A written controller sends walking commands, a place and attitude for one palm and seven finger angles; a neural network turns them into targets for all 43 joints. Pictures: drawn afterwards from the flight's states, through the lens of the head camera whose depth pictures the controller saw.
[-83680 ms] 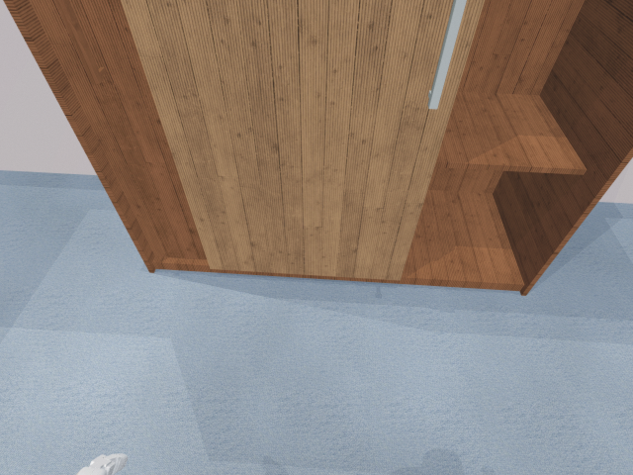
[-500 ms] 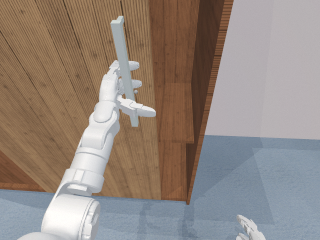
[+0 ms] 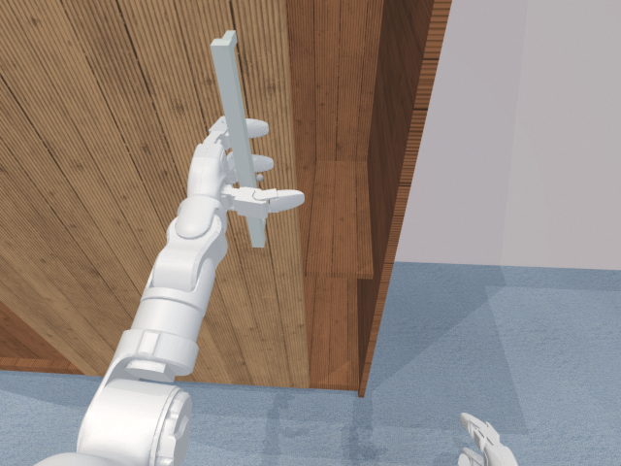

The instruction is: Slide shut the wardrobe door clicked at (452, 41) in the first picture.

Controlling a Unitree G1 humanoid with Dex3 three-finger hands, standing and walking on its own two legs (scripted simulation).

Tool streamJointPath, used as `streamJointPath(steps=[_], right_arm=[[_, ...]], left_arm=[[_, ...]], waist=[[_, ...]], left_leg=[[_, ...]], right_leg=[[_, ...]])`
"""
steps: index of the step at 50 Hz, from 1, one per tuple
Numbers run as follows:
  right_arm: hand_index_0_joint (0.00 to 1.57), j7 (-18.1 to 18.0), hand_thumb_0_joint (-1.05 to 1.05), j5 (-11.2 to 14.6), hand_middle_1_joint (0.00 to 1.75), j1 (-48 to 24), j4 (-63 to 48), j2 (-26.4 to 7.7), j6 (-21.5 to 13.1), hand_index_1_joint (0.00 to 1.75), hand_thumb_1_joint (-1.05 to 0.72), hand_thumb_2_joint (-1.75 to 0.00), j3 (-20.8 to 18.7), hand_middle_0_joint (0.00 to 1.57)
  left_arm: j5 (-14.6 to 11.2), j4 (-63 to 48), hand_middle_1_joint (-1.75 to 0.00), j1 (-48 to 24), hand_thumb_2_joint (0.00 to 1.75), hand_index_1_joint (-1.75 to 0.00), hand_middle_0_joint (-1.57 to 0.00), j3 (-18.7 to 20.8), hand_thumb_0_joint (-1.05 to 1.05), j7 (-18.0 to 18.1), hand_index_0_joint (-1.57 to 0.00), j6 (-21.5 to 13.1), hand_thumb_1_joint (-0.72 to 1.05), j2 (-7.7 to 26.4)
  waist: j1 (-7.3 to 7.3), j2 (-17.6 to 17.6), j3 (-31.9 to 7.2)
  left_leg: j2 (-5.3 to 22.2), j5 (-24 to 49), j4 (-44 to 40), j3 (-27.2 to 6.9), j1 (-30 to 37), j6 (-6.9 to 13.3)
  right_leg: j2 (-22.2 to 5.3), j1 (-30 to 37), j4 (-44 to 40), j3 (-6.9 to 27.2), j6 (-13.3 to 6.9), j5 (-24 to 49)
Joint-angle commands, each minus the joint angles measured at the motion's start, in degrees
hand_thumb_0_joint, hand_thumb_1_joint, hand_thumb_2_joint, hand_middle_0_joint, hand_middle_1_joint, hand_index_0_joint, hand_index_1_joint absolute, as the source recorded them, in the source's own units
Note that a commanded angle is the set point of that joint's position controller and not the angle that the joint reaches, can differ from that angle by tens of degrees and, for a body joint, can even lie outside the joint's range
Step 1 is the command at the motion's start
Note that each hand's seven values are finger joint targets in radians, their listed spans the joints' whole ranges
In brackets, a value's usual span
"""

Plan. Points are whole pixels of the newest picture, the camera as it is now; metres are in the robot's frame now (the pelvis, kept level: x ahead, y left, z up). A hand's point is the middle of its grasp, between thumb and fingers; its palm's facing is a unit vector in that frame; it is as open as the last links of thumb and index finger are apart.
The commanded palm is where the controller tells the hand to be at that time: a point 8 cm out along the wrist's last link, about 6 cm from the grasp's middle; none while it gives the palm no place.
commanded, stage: grip the handle and tug to test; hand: left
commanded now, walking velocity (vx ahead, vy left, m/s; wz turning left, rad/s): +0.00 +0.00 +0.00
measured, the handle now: (247, 157) +0.46 +0.12 +0.17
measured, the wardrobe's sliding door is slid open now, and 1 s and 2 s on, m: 0.15 0.15 0.15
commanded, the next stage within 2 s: tug the door sideways, standing still in 1.12 s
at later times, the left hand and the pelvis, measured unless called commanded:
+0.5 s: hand (258, 176) +0.41 +0.10 +0.18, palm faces +0.01 -1.00 +0.00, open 5.4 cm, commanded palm +0.39 +0.14 +0.18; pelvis +0.01 +0.00 +0.00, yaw +0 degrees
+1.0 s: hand (257, 180) +0.41 +0.10 +0.18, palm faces +0.00 -1.00 +0.00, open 5.7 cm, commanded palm +0.36 +0.14 +0.18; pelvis +0.03 +0.00 +0.00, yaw -2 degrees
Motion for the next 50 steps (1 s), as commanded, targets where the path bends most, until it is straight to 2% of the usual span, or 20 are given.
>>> streamJointPath(steps=[1, 5, 8, 10, 11, 15, 16, 17, 20, 23, 24, 26, 27, 34, 36, 37, 38, 40, 46, 50], right_arm=[[0.20, -0.26, 0.00, 0.31, 0.30, -4.80, -7.81, -5.41, -2.61, 0.30, -0.90, -0.90, -2.10, 0.20], [0.20, -0.10, 0.00, 0.18, 0.30, -4.85, -8.37, -5.26, -2.65, 0.30, -0.90, -0.90, -2.13, 0.20], [0.20, -0.15, 0.00, 0.28, 0.30, -4.77, -8.31, -5.48, -2.27, 0.30, -0.90, -0.90, -2.18, 0.20], [0.20, -0.13, 0.00, 0.33, 0.30, -4.92, -8.59, -5.21, -2.36, 0.30, -0.90, -0.90, -2.18, 0.20], [0.20, -0.13, 0.00, 0.35, 0.30, -4.90, -8.46, -5.22, -2.25, 0.30, -0.90, -0.90, -2.13, 0.20], [0.20, 0.09, 0.00, 0.20, 0.30, -4.65, -8.75, -5.26, -2.46, 0.30, -0.90, -0.90, -2.35, 0.20], [0.20, 0.20, 0.00, 0.13, 0.30, -4.91, -8.99, -5.20, -2.35, 0.30, -0.90, -0.90, -2.31, 0.20], [0.20, 0.28, 0.00, 0.16, 0.30, -4.92, -9.05, -5.02, -2.45, 0.30, -0.90, -0.90, -2.21, 0.20], [0.20, 0.07, 0.00, 0.19, 0.30, -4.66, -8.68, -5.37, -2.04, 0.30, -0.90, -0.90, -2.29, 0.20], [0.20, 0.07, 0.00, 0.10, 0.30, -4.92, -9.09, -5.29, -2.01, 0.30, -0.90, -0.90, -2.29, 0.20], [0.20, 0.17, 0.00, 0.14, 0.30, -5.21, -9.35, -5.09, -2.02, 0.30, -0.90, -0.90, -2.22, 0.20], [0.20, 0.23, 0.00, 0.10, 0.30, -5.01, -9.11, -5.30, -1.79, 0.30, -0.90, -0.90, -2.27, 0.20], [0.20, 0.26, 0.00, 0.15, 0.30, -5.33, -9.38, -5.12, -1.78, 0.30, -0.90, -0.90, -2.19, 0.20], [0.20, 0.66, 0.00, -0.03, 0.30, -5.45, -9.99, -5.06, -1.71, 0.30, -0.90, -0.90, -2.37, 0.20], [0.20, 0.76, 0.00, -0.19, 0.30, -5.65, -10.35, -5.36, -1.40, 0.30, -0.90, -0.90, -2.51, 0.20], [0.20, 0.92, 0.00, -0.12, 0.30, -5.90, -10.64, -5.05, -1.38, 0.30, -0.90, -0.90, -2.40, 0.20], [0.20, 1.02, 0.00, -0.09, 0.30, -5.91, -11.05, -5.12, -1.34, 0.30, -0.90, -0.90, -2.63, 0.20], [0.20, 1.29, 0.00, -0.02, 0.30, -6.50, -11.52, -4.80, -1.15, 0.30, -0.90, -0.90, -2.48, 0.20], [0.20, 2.24, 0.00, -0.27, 0.30, -7.34, -13.31, -4.94, -0.14, 0.30, -0.90, -0.90, -2.83, 0.20], [0.20, 2.70, 0.00, -0.22, 0.30, -7.84, -14.24, -4.65, 0.56, 0.30, -0.90, -0.90, -2.95, 0.20]], left_arm=[[-0.26, -12.44, -1.31, -27.19, 0.62, -1.31, -0.38, -0.33, 0.00, -0.83, -0.38, -3.57, 0.25, 4.27], [-0.43, -14.79, -1.33, -27.11, 0.70, -1.33, -0.40, -0.25, 0.00, -1.03, -0.40, -3.60, 0.43, 4.19], [-0.62, -13.90, -1.35, -26.41, 0.76, -1.35, -0.42, 0.78, 0.00, -1.26, -0.42, -3.33, 0.57, 5.38], [-0.55, -14.86, -1.37, -26.88, 0.80, -1.37, -0.43, -0.74, 0.00, -1.37, -0.43, -3.13, 0.67, 3.46], [-0.19, -14.63, -1.37, -27.40, 0.82, -1.37, -0.43, -0.41, 0.00, -1.14, -0.43, -3.20, 0.71, 4.38], [-0.31, -16.31, -1.40, -26.12, 0.90, -1.40, -0.45, -0.11, 0.00, -1.09, -0.45, -3.23, 0.90, 4.44], [-0.10, -16.81, -1.40, -25.10, 0.90, -1.40, -0.45, -0.82, 0.00, -1.11, -0.45, -3.40, 0.90, 3.74], [-0.45, -16.76, -1.40, -24.60, 0.90, -1.40, -0.45, -1.48, 0.00, -1.16, -0.45, -3.24, 0.90, 2.43], [-0.54, -15.21, -1.40, -24.65, 0.90, -1.40, -0.45, 0.37, 0.00, -1.29, -0.45, -2.50, 0.90, 4.69], [-0.50, -17.50, -1.40, -24.97, 0.90, -1.40, -0.45, 1.23, 0.00, -1.25, -0.45, -2.66, 0.90, 5.76], [-0.51, -17.55, -1.40, -23.55, 0.90, -1.40, -0.45, 0.27, 0.00, -1.29, -0.45, -2.40, 0.90, 4.24], [-0.35, -17.23, -1.40, -23.07, 0.90, -1.40, -0.45, 1.35, 0.00, -1.17, -0.45, -2.27, 0.90, 5.78], [-0.67, -17.94, -1.40, -23.05, 0.90, -1.40, -0.45, 0.39, 0.00, -1.31, -0.45, -2.17, 0.90, 4.44], [-0.66, -21.11, -1.40, -20.87, 0.90, -1.40, -0.45, 0.58, 0.00, -1.33, -0.45, -2.03, 0.90, 4.41], [-0.64, -21.41, -1.40, -17.49, 0.90, -1.40, -0.45, 2.78, 0.00, -1.28, -0.45, -1.82, 0.90, 6.41], [-0.84, -22.51, -1.40, -16.79, 0.90, -1.40, -0.45, 1.18, 0.00, -1.70, -0.45, -1.78, 0.90, 4.37], [-0.90, -24.48, -1.40, -15.60, 0.90, -1.40, -0.45, 2.50, 0.00, -1.72, -0.45, -1.84, 0.90, 5.69], [-0.78, -26.25, -1.40, -14.00, 0.90, -1.40, -0.45, 0.37, 0.00, -2.07, -0.45, -1.40, 0.90, 3.56], [-0.76, -32.74, -1.40, -3.46, 0.90, -1.40, -0.45, 1.80, 0.00, -2.33, -0.45, 0.13, 0.90, 4.74], [-0.60, -38.10, -1.40, -1.67, 0.90, -1.40, -0.45, -0.43, 0.00, -2.52, -0.45, 2.10, 0.90, 3.05]], waist=[[-1.57, -4.32, -16.30], [-1.43, -3.53, -18.12], [-1.39, -6.05, -16.82], [-1.70, -4.63, -17.20], [-1.47, -2.45, -16.42], [-1.41, -4.89, -18.06], [-0.99, -2.38, -18.23], [-1.20, -3.31, -17.87], [-1.33, -5.99, -17.21], [-0.91, -3.47, -18.05], [-0.86, -3.39, -18.18], [-0.57, -3.72, -17.84], [-0.87, -3.49, -17.50], [-0.55, -4.35, -18.81], [0.50, -4.67, -19.25], [0.18, -4.41, -19.12], [0.61, -4.27, -20.25], [0.38, -3.06, -19.55], [1.99, -3.92, -20.38], [1.39, -3.18, -20.36]], left_leg=[[-1.11, 16.06, -1.89, 0.10, 2.55, 1.30], [-1.22, 17.58, -1.60, 0.20, 3.13, 1.33], [-1.09, 17.16, -1.95, 0.13, 2.33, 1.37], [-1.20, 17.30, -1.63, 0.34, 3.09, 1.45], [-1.21, 17.08, -1.86, 0.27, 2.93, 1.15], [-1.07, 18.74, -1.60, 0.16, 3.56, 1.25], [-1.18, 19.39, -1.67, 0.26, 3.84, 1.06], [-1.09, 19.77, -1.54, 0.11, 3.82, 1.09], [-1.08, 18.64, -1.64, 0.44, 2.77, 1.35], [-1.26, 18.89, -1.75, 0.41, 3.37, 1.25], [-1.26, 19.69, -1.53, 0.62, 3.62, 1.35], [-1.20, 20.24, -1.61, 0.45, 3.24, 1.09], [-1.22, 19.93, -1.67, 0.55, 3.27, 1.23], [-1.13, 22.70, -1.36, 0.70, 4.11, 1.08], [-1.13, 23.56, -1.57, 0.84, 3.44, 1.00], [-1.15, 24.06, -1.54, 1.02, 3.82, 1.09], [-1.12, 25.29, -1.31, 1.14, 4.12, 1.04], [-1.10, 26.36, -1.25, 1.38, 4.47, 0.89], [-0.94, 30.76, -0.90, 1.57, 4.22, 0.76], [-0.92, 32.78, -0.28, 1.62, 5.23, 0.82]], right_leg=[[1.91, 8.03, -1.42, -0.08, -1.34, 13.35], [1.86, 9.06, -0.97, 0.03, -1.38, 15.49], [2.04, 9.18, -1.27, -0.15, -1.28, 15.11], [2.06, 8.52, -1.24, -0.05, -1.26, 15.26], [1.99, 8.21, -1.32, -0.11, -1.49, 14.24], [2.18, 9.18, -0.91, -0.25, -1.40, 16.34], [2.09, 9.40, -0.84, -0.17, -1.58, 16.36], [2.14, 9.17, -0.72, -0.38, -1.53, 16.91], [2.22, 9.50, -1.05, -0.25, -1.25, 16.84], [2.09, 9.97, -1.06, -0.08, -1.43, 16.83], [2.11, 9.96, -0.88, -0.11, -1.41, 17.73], [2.13, 10.32, -0.84, -0.28, -1.54, 17.77], [2.12, 10.09, -1.03, -0.19, -1.43, 17.83], [2.25, 11.44, -0.45, -0.46, -1.48, 20.92], [2.21, 12.96, -0.27, -0.43, -1.57, 21.78], [2.22, 12.96, -0.18, -0.48, -1.52, 22.74], [2.25, 13.88, 0.10, -0.43, -1.53, 24.14], [2.24, 13.64, 0.16, -0.56, -1.54, 25.02], [2.25, 16.44, 1.06, -0.81, -1.64, 29.45], [2.38, 16.05, 1.24, -1.05, -1.49, 31.27]])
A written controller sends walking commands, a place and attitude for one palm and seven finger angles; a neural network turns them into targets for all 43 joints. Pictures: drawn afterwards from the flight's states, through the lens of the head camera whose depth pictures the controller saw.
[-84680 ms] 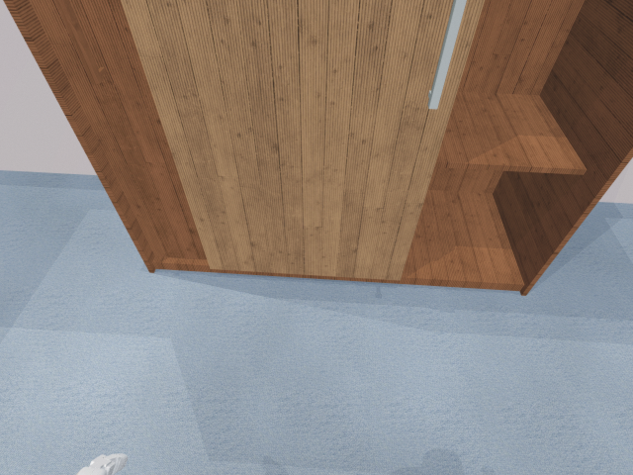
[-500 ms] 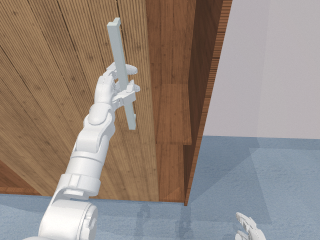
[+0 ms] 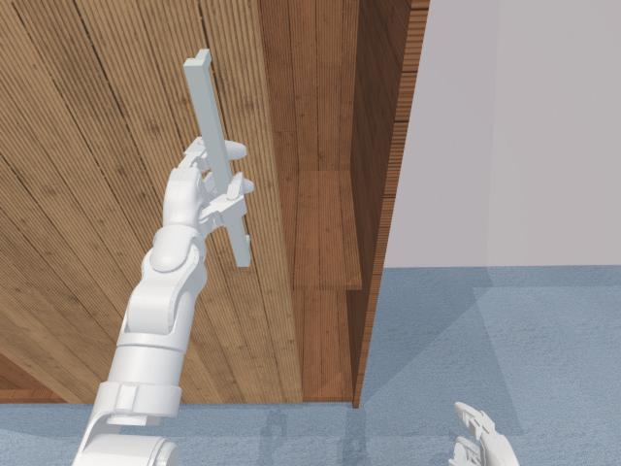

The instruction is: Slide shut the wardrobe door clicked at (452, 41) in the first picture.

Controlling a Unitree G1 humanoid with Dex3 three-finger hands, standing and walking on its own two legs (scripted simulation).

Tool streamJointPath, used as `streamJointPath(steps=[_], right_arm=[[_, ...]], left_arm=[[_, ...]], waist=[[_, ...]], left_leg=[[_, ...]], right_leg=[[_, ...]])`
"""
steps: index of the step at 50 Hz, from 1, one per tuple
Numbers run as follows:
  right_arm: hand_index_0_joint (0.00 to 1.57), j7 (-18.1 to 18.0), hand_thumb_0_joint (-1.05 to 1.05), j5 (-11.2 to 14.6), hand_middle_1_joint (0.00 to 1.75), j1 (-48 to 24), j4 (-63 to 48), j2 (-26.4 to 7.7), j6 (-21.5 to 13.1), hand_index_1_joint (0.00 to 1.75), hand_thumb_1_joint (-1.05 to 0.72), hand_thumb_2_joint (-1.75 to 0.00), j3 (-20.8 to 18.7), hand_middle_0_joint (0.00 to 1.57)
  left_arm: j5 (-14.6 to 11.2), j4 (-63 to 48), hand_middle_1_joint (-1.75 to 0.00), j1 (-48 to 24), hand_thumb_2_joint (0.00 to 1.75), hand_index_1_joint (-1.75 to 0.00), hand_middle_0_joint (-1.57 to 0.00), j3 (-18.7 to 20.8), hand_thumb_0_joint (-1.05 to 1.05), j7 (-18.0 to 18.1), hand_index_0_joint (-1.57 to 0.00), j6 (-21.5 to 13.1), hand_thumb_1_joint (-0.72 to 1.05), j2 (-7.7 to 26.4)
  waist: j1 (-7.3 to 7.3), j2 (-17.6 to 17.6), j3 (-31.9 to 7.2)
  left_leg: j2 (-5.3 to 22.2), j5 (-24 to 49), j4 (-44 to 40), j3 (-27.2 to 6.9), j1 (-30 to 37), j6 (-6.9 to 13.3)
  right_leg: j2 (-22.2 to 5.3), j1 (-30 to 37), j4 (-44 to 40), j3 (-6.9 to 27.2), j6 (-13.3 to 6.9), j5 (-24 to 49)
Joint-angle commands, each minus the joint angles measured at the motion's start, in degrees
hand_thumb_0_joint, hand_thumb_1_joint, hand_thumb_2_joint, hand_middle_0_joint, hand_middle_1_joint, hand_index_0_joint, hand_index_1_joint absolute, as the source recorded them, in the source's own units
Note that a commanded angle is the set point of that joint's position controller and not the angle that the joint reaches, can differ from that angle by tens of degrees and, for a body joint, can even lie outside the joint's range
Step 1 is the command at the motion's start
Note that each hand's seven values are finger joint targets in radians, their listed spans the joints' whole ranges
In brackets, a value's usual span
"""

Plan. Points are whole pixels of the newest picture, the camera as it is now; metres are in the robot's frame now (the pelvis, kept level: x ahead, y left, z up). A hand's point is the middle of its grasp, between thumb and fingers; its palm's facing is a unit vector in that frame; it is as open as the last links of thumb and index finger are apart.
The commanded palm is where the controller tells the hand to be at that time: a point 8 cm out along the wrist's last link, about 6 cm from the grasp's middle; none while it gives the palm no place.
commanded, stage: grip the handle and tug to test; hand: left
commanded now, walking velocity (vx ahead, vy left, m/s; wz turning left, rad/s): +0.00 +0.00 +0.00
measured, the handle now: (227, 176) +0.43 +0.13 +0.17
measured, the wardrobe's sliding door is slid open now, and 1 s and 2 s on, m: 0.15 0.15 0.13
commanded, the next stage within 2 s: tug the door sideways, standing still in 0.12 s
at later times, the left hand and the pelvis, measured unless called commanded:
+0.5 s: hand (239, 199) +0.38 +0.10 +0.18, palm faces +0.07 -1.00 -0.02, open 5.7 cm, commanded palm +0.36 +0.12 +0.18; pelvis +0.02 +0.00 +0.00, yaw +4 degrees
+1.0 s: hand (239, 203) +0.38 +0.11 +0.17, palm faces +0.06 -0.99 -0.13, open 6.0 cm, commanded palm +0.36 +0.13 +0.18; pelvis -0.02 +0.01 -0.01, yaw +3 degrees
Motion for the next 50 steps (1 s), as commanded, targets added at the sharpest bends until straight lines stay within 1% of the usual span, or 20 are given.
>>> streamJointPath(steps=[1, 3, 6, 10, 11, 14, 16, 19, 22, 27, 29, 31, 34, 39, 44, 45, 46, 47, 48, 50], right_arm=[[0.20, 0.28, 0.00, 0.24, 0.30, -7.97, -9.82, -5.09, -2.18, 0.30, -0.90, -0.90, -2.28, 0.20], [0.20, 0.51, 0.00, 0.13, 0.30, -8.15, -10.55, -5.02, -1.72, 0.30, -0.90, -0.90, -2.28, 0.20], [0.20, 0.77, 0.00, 0.14, 0.30, -8.86, -10.88, -4.96, -0.82, 0.30, -0.90, -0.90, -2.23, 0.20], [0.20, 1.11, 0.00, 0.15, 0.30, -9.25, -11.58, -4.82, 0.01, 0.30, -0.90, -0.90, -2.11, 0.20], [0.20, 1.17, 0.00, 0.11, 0.30, -9.53, -11.49, -4.91, 0.32, 0.30, -0.90, -0.90, -2.09, 0.20], [0.20, 0.55, 0.00, 0.16, 0.30, -9.23, -9.86, -4.83, 0.52, 0.30, -0.90, -0.90, -1.98, 0.20], [0.20, 0.03, 0.00, -0.04, 0.30, -8.67, -8.52, -4.94, 0.53, 0.30, -0.90, -0.90, -1.92, 0.20], [0.20, -0.08, 0.00, -0.32, 0.30, -8.05, -8.16, -4.59, 0.63, 0.30, -0.90, -0.90, -2.16, 0.20], [0.20, 0.23, 0.00, -0.55, 0.30, -7.76, -7.63, -4.03, 0.69, 0.30, -0.90, -0.90, -2.09, 0.20], [0.20, 0.23, 0.00, -0.52, 0.30, -8.35, -7.09, -3.66, 1.19, 0.30, -0.90, -0.90, -1.85, 0.20], [0.20, 0.29, 0.00, -0.65, 0.30, -8.32, -7.15, -3.53, 1.08, 0.30, -0.90, -0.90, -1.84, 0.20], [0.20, 0.35, 0.00, -0.59, 0.30, -8.27, -6.56, -3.49, 1.13, 0.30, -0.90, -0.90, -1.86, 0.20], [0.20, 0.39, 0.00, -0.52, 0.30, -8.44, -6.32, -3.08, 0.60, 0.30, -0.90, -0.90, -1.69, 0.20], [0.20, 0.47, 0.00, -0.24, 0.30, -8.08, -5.19, -3.03, -0.37, 0.30, -0.90, -0.90, -1.63, 0.20], [0.20, 0.14, 0.00, -0.17, 0.30, -7.24, -4.22, -3.40, -1.73, 0.30, -0.90, -0.90, -1.58, 0.20], [0.20, -0.29, 0.00, -0.11, 0.30, -6.90, -3.56, -3.91, -1.92, 0.30, -0.90, -0.90, -1.67, 0.20], [0.20, -1.53, 0.00, -1.42, 0.30, -5.29, -5.01, -6.45, -1.53, 0.30, -0.90, -0.90, -1.85, 0.20], [0.20, -1.93, 0.00, -1.81, 0.30, -8.26, -3.35, -4.85, -1.06, 0.30, -0.90, -0.90, -1.58, 0.20], [0.20, -2.37, 0.00, -1.58, 0.30, -8.90, -4.36, -4.28, -1.23, 0.30, -0.90, -0.90, -1.79, 0.20], [0.20, -3.03, 0.00, -1.45, 0.30, -9.14, -5.49, -4.60, -0.99, 0.30, -0.90, -0.90, -2.17, 0.20]], left_arm=[[-0.98, -20.12, -1.40, -11.40, 0.90, -1.40, -0.45, -0.64, 0.00, -1.69, -0.45, -2.85, 0.90, 4.41], [-1.00, -23.73, -1.40, -9.05, 0.90, -1.40, -0.45, -0.58, 0.00, -1.81, -0.45, -2.02, 0.90, 4.48], [-0.93, -25.85, -1.40, -5.93, 0.90, -1.40, -0.45, -1.01, 0.00, -1.89, -0.45, -0.67, 0.90, 4.41], [-1.12, -28.68, -1.40, -3.06, 0.90, -1.40, -0.45, -1.36, 0.00, -1.85, -0.45, 0.99, 0.90, 4.17], [-0.88, -29.85, -1.40, -3.67, 0.90, -1.40, -0.45, -1.82, 0.00, -1.71, -0.45, 1.11, 0.90, 4.12], [-0.27, -26.17, -1.40, -14.41, 0.90, -1.40, -0.45, -5.45, 0.00, -0.79, -0.45, 2.63, 0.90, 1.65], [0.07, -22.63, -1.40, -19.82, 0.90, -1.40, -0.45, -7.01, 0.00, 0.35, -0.45, 3.59, 0.90, -0.38], [1.05, -20.85, -1.40, -20.98, 0.90, -1.40, -0.45, -9.24, 0.00, 1.11, -0.45, 3.97, 0.90, -2.71], [1.77, -20.71, -1.40, -24.88, 0.90, -1.40, -0.45, -12.50, 0.00, 1.44, -0.45, 2.76, 0.90, -5.22], [2.07, -15.73, -1.40, -28.26, 0.90, -1.40, -0.45, -16.64, 0.00, 1.32, -0.45, 0.43, 0.90, -9.36], [2.16, -15.92, -1.40, -31.18, 0.90, -1.40, -0.45, -17.46, 0.00, 1.32, -0.45, -0.44, 0.90, -10.10], [2.33, -13.75, -1.40, -32.99, 0.90, -1.40, -0.45, -18.85, 0.00, 1.46, -0.45, -1.19, 0.90, -11.30], [2.05, -12.22, -1.40, -36.95, 0.90, -1.40, -0.45, -20.39, 0.00, 1.61, -0.45, -2.73, 0.90, -13.18], [1.69, -7.16, -1.40, -41.15, 0.90, -1.40, -0.45, -22.88, 0.00, 2.30, -0.45, -5.03, 0.90, -16.39], [1.06, -3.06, -1.40, -43.28, 0.90, -1.40, -0.45, -22.24, 0.00, 2.59, -0.45, -6.72, 0.90, -16.54], [0.99, -3.21, -1.40, -46.94, 0.90, -1.40, -0.45, -19.27, 0.00, 2.82, -0.45, -7.04, 0.90, -12.68], [4.43, -6.45, -1.40, -46.76, 0.90, -1.40, -0.45, 2.35, 0.00, 4.81, -0.45, -14.77, 0.90, 20.10], [4.63, -3.68, -1.40, -43.21, 0.90, -1.40, -0.45, -5.63, 0.00, 3.29, -0.45, -17.28, 0.90, 10.31], [4.09, -4.76, -1.40, -40.09, 0.90, -1.40, -0.45, -10.13, 0.00, 1.98, -0.45, -18.91, 0.90, 4.20], [3.95, -5.28, -1.40, -38.58, 0.90, -1.40, -0.45, -12.66, 0.00, 1.02, -0.45, -20.75, 0.90, 2.12]], waist=[[3.26, -5.08, -18.56], [3.39, -5.11, -19.84], [3.61, -3.69, -18.77], [3.36, -5.05, -18.48], [3.37, -3.73, -18.22], [0.91, -3.90, -16.06], [-0.06, -4.51, -14.36], [-0.16, -3.97, -17.68], [-0.67, -2.08, -18.83], [-1.50, -5.14, -16.93], [-1.49, -2.93, -18.82], [-1.82, -3.81, -18.32], [-2.24, -2.28, -18.72], [-2.81, -1.88, -16.66], [-2.84, -2.96, -16.45], [-2.93, -3.05, -17.52], [0.05, -3.33, -14.09], [-0.21, -7.42, -12.71], [-0.30, -6.69, -12.47], [-0.99, 0.24, -13.28]], left_leg=[[-1.65, 34.48, 1.56, -0.37, 1.86, 0.80], [-1.73, 36.06, 1.70, -0.25, 2.08, 0.82], [-1.68, 37.50, 2.17, -0.29, 1.82, 0.74], [-1.62, 38.51, 2.73, -0.51, 1.80, 0.81], [-1.61, 38.82, 2.83, -0.55, 1.88, 0.72], [-1.58, 37.32, 3.49, -1.20, 3.39, 0.73], [-1.66, 35.73, 3.87, -1.71, 3.42, 0.87], [-1.74, 40.47, 5.19, -2.08, 5.23, 0.97], [-1.57, 42.98, 5.93, -2.89, 6.66, 0.80], [-1.29, 37.79, 5.19, -3.90, 5.86, 0.92], [-1.36, 39.58, 5.80, -4.06, 6.94, 0.87], [-0.92, 39.01, 5.76, -4.62, 6.89, 0.61], [-0.96, 36.06, 5.49, -4.95, 7.27, 0.38], [-0.77, 29.40, 4.58, -5.84, 5.53, -0.19], [-1.15, 24.30, 3.80, -5.94, 3.92, -0.15], [-1.36, 22.94, 3.65, -5.59, 3.88, -0.11], [1.17, 14.99, 2.22, -4.05, -3.54, 2.19], [1.50, 9.99, 1.33, -4.49, -5.51, 2.67], [2.94, 8.25, 0.98, -4.80, -3.97, 3.21], [7.01, 8.99, 1.49, -8.20, 0.48, 5.33]], right_leg=[[1.40, 14.57, 2.74, -2.79, -1.91, 32.26], [1.31, 15.63, 3.22, -2.84, -1.84, 34.43], [1.15, 15.38, 3.47, -2.84, -2.03, 35.17], [1.23, 15.14, 3.84, -3.08, -1.90, 36.54], [1.11, 14.97, 3.81, -2.93, -2.11, 36.23], [1.42, 10.97, 3.17, -3.05, -1.78, 33.49], [1.56, 8.95, 2.95, -3.28, -1.81, 31.50], [1.28, 9.45, 4.28, -3.52, -1.80, 34.59], [0.94, 8.37, 4.95, -3.66, -1.93, 34.67], [0.97, 6.33, 4.70, -3.98, -1.95, 29.31], [0.85, 6.22, 5.30, -3.82, -2.01, 29.89], [0.86, 5.32, 5.15, -3.94, -2.07, 27.83], [0.98, 4.02, 5.10, -3.88, -2.18, 25.05], [1.19, 1.65, 4.74, -4.10, -2.44, 18.72], [1.29, 1.13, 4.48, -4.01, -2.59, 15.90], [1.28, 1.49, 4.01, -3.75, -2.57, 15.65], [-2.47, 3.54, 3.38, 0.01, -1.20, 10.70], [-2.75, 4.26, 3.48, -0.26, -0.75, 7.75], [-2.55, 3.01, 5.13, -0.85, -0.88, 5.70], [-0.82, -2.46, 11.66, -1.92, -1.22, 1.46]])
